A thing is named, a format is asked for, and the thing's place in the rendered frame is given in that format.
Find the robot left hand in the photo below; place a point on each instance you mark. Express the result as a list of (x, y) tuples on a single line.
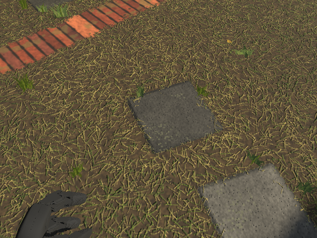
[(38, 222)]

